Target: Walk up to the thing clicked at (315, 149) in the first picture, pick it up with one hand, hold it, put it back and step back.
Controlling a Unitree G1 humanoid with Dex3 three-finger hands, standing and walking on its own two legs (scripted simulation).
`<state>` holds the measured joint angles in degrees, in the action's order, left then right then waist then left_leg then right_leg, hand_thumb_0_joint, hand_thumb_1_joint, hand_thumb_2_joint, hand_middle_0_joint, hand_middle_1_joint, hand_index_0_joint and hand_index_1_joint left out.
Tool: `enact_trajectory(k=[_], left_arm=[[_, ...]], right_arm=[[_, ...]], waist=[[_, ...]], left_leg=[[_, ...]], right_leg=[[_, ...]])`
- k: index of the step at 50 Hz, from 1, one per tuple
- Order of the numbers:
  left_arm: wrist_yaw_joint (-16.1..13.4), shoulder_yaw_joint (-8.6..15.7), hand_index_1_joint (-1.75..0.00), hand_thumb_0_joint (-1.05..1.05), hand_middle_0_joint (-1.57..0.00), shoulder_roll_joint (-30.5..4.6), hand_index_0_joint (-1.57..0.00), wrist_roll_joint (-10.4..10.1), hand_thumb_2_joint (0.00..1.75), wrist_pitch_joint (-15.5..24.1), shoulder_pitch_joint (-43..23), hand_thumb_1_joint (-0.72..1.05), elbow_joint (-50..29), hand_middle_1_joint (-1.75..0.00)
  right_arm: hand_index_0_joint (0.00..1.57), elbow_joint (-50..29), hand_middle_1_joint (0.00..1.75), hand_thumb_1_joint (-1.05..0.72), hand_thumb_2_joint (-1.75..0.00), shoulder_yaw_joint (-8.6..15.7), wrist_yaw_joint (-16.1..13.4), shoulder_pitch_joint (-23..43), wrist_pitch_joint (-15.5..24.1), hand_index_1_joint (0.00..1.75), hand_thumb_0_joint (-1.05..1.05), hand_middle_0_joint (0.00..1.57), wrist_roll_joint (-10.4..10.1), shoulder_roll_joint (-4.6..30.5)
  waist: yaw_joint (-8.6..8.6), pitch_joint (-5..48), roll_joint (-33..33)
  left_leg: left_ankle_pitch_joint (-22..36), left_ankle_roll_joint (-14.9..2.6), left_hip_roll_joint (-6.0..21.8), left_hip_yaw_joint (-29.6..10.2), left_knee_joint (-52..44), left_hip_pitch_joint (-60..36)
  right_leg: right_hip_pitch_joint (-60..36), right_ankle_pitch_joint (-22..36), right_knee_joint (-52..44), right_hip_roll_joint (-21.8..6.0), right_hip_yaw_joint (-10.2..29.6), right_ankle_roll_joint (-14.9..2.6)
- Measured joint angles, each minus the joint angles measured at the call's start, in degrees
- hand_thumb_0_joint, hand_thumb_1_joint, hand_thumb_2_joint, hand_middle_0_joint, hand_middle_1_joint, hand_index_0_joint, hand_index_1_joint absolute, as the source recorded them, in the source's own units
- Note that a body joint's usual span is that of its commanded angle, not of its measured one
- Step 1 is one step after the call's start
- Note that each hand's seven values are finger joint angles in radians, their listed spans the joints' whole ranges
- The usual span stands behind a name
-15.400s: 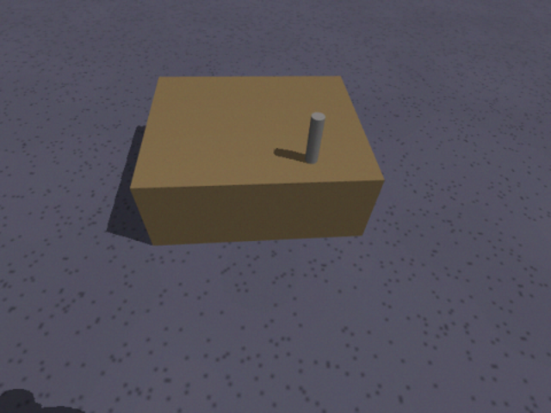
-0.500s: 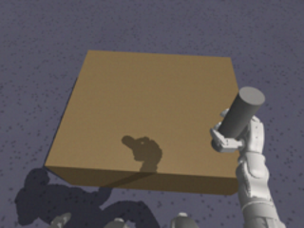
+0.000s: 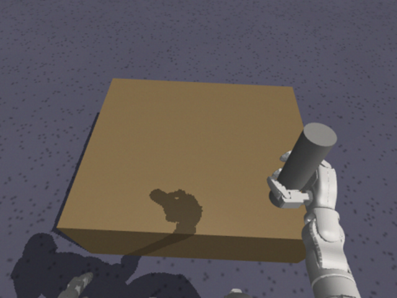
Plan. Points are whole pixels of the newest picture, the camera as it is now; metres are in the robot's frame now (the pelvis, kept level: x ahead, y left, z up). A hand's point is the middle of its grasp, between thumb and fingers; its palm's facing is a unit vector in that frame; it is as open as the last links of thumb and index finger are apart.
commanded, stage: hold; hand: right
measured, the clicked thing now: (296, 171) +0.35 -0.18 +0.07
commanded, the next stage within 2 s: none
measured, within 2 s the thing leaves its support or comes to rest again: neither
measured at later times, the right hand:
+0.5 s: hand (290, 178) +0.34 -0.17 +0.06, palm faces +0.17 +0.99 +0.00, open 7.8 cm
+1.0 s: hand (291, 183) +0.33 -0.17 +0.06, palm faces +0.16 +0.99 +0.00, open 7.8 cm
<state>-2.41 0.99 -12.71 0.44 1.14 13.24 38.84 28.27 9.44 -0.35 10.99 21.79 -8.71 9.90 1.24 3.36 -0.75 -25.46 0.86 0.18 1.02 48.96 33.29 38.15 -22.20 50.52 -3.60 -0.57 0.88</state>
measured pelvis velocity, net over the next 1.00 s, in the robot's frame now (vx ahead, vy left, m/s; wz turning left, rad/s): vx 0.00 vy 0.00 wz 0.00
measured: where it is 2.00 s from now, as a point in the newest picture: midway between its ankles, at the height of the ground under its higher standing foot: outside the picture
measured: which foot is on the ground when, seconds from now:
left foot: down 0.00-1.00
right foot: down 0.00-1.00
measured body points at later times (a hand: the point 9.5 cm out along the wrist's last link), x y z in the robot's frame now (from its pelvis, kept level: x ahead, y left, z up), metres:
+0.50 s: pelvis +0.01 +0.00 +0.01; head +0.05 -0.01 +0.46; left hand +0.14 +0.24 -0.10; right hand +0.33 -0.23 +0.06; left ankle -0.01 +0.13 -0.70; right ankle +0.03 -0.13 -0.70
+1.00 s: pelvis +0.00 +0.00 +0.01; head +0.04 -0.01 +0.46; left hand +0.13 +0.24 -0.10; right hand +0.31 -0.22 +0.06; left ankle -0.01 +0.13 -0.70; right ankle +0.03 -0.13 -0.70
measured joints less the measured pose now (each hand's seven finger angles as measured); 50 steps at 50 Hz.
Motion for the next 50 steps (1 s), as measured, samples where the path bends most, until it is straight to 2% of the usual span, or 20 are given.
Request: enact_trajectory(k=[50], left_arm=[[0.19,-0.55,-0.31,0.01,-0.2,0.61,-0.21,-0.14,0.9,-0.17,-0.24,0.91,-0.05,-0.31]], right_arm=[[0.86,-2.92,1.22,0.18,-1.14,-2.31,-0.69,-3.01,-1.58,1.2,0.02,0.9,0.2,-1.05]], waist=[[-0.75,-1.27,0.13]], left_leg=[[2.11,0.24,0.48,-0.24,-4.72,-6.24]], right_leg=[[-6.41,2.15,-4.93,0.58,-0.41,-0.23]])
